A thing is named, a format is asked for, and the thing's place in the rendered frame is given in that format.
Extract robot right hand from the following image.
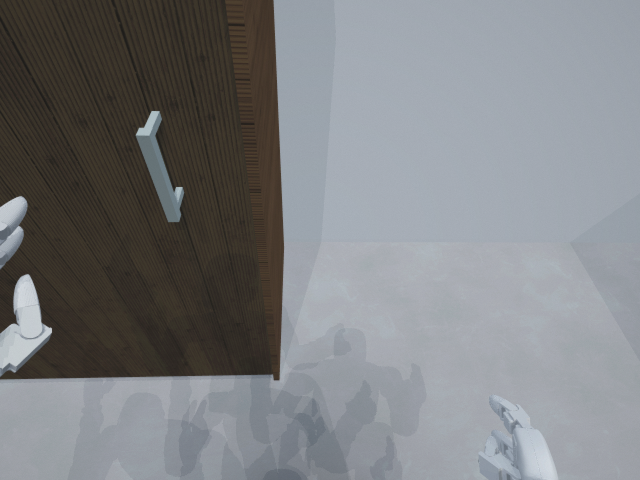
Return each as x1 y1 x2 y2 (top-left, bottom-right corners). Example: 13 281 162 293
478 395 558 480

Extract robot left hand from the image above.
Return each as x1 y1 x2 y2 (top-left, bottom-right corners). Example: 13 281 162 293
0 196 52 377

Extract wardrobe door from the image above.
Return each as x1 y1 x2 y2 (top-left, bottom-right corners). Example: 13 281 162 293
0 0 272 379

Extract handle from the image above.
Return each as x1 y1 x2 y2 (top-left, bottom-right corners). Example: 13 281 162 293
136 111 184 222

